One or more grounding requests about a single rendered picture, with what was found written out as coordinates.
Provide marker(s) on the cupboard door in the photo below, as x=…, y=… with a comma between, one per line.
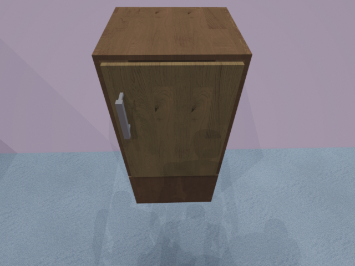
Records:
x=178, y=112

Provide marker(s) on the handle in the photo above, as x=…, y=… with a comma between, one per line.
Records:
x=122, y=117

